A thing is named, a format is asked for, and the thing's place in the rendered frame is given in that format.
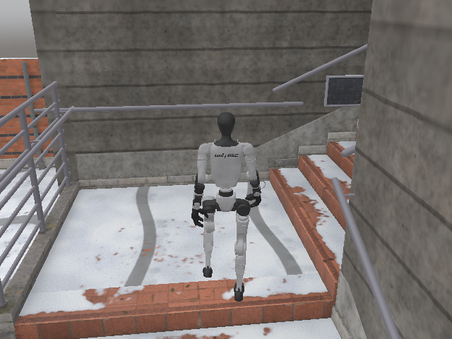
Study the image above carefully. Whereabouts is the robot head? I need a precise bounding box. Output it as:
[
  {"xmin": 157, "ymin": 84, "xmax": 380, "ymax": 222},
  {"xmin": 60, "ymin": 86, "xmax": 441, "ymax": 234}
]
[{"xmin": 214, "ymin": 112, "xmax": 239, "ymax": 147}]

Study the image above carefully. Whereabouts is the right robot upper arm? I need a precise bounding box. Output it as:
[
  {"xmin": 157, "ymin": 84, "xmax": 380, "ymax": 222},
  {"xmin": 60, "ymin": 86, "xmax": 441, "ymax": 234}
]
[{"xmin": 241, "ymin": 143, "xmax": 257, "ymax": 181}]

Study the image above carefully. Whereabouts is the robot right foot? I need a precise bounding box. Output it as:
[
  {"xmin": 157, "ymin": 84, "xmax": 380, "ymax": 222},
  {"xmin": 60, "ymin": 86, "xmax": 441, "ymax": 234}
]
[{"xmin": 234, "ymin": 283, "xmax": 244, "ymax": 302}]

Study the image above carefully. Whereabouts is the robot left forearm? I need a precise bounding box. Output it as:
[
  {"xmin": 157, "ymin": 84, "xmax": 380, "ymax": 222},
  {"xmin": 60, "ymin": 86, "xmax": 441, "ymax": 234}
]
[{"xmin": 192, "ymin": 173, "xmax": 205, "ymax": 210}]

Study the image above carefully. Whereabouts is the robot left hand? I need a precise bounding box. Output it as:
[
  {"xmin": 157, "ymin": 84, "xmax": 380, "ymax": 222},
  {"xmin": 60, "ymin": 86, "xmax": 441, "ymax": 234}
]
[{"xmin": 191, "ymin": 208, "xmax": 208, "ymax": 227}]

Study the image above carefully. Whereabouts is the robot right hand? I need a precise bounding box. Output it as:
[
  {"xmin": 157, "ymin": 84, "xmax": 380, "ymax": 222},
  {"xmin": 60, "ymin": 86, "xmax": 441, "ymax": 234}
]
[{"xmin": 245, "ymin": 194, "xmax": 261, "ymax": 208}]

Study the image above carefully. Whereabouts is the left robot upper arm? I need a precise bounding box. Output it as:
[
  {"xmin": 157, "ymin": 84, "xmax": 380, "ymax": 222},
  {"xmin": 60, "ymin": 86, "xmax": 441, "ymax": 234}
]
[{"xmin": 197, "ymin": 143, "xmax": 212, "ymax": 184}]

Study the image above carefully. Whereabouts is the robot right forearm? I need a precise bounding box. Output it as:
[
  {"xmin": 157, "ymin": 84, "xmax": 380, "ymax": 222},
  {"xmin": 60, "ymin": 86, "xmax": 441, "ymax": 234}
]
[{"xmin": 249, "ymin": 170, "xmax": 261, "ymax": 196}]

